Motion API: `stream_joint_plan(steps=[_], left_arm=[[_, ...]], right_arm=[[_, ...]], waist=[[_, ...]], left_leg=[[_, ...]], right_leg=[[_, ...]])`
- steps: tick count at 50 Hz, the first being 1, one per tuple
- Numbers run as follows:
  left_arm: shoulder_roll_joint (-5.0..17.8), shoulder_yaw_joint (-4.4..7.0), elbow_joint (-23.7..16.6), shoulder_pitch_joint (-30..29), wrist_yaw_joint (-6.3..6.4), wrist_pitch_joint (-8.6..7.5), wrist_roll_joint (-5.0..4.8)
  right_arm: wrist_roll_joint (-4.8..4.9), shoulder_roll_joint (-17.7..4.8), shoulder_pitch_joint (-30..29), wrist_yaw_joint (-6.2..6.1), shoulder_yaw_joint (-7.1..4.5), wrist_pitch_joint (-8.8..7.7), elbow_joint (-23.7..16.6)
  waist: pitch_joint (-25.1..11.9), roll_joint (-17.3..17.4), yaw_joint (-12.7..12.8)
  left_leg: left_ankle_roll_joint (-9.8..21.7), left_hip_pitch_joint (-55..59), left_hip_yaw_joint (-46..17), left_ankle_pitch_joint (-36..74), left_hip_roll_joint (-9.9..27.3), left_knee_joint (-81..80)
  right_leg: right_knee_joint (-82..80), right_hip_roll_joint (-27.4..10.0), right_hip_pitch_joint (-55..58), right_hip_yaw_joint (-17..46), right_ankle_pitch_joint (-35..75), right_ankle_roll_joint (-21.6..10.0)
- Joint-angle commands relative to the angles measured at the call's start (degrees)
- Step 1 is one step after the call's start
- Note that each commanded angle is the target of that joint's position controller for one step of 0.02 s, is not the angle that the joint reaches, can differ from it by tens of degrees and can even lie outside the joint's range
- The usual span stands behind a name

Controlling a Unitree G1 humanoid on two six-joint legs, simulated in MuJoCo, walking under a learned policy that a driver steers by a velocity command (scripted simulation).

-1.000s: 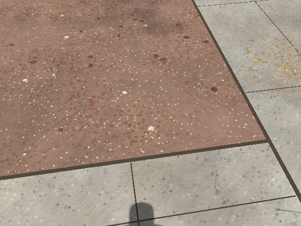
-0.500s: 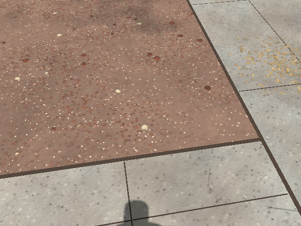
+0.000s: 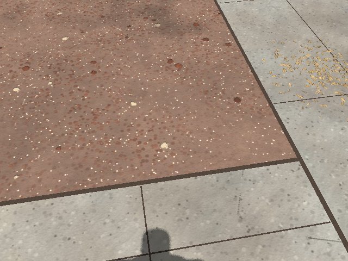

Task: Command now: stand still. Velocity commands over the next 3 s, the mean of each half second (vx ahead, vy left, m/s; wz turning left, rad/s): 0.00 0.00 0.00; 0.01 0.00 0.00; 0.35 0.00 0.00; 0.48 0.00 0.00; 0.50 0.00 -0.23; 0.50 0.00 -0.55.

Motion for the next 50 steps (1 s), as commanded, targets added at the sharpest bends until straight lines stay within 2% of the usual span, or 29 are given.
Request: stream_joint_plan(steps=[1,46,47,48,50], left_arm=[[5.62,0.91,-1.08,2.97,0.19,-0.32,-0.03],[2.61,1.31,-0.67,8.37,0.50,-0.47,-0.32],[2.03,1.20,-0.06,9.47,0.55,-0.40,-0.30],[2.70,1.52,0.05,9.71,0.73,-0.23,-0.65],[4.86,2.32,-0.79,9.67,1.01,-0.32,-1.28]], right_arm=[[0.01,-5.65,2.23,-0.19,-0.75,-0.31,-0.83],[0.24,-3.12,7.53,-0.51,-0.38,-0.52,-0.11],[0.22,-2.41,8.66,-0.53,-0.23,-0.48,0.48],[0.54,-2.51,8.93,-0.64,-0.38,-0.39,0.61],[0.85,-3.25,7.92,-0.76,-0.75,-0.78,-0.45]], waist=[[0.46,0.08,-0.05],[1.88,0.01,-0.15],[0.43,-0.17,-0.15],[1.12,-0.70,-0.06],[5.55,-2.37,0.38]], left_leg=[[1.26,0.47,0.01,7.27,0.32,-3.91],[1.16,-0.69,0.53,6.63,0.15,-3.38],[1.26,-0.08,1.36,1.42,-0.58,-3.29],[1.74,-1.24,2.72,-7.08,-1.97,-1.75],[3.36,-7.51,3.27,-21.89,-2.76,1.53]], right_leg=[[-5.26,-1.15,-2.43,1.01,6.50,-0.85],[-4.59,-0.85,-2.94,1.01,6.81,-1.02],[-4.94,-0.32,-2.32,0.52,0.98,-1.18],[-4.91,0.28,-3.15,0.45,-8.85,-1.96],[-6.66,-1.97,-7.24,4.33,-27.32,-4.82]])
